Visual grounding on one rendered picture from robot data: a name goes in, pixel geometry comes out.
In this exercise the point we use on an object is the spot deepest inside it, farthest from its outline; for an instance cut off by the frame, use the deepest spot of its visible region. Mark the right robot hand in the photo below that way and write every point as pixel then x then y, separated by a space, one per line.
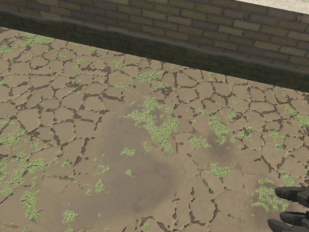
pixel 298 220

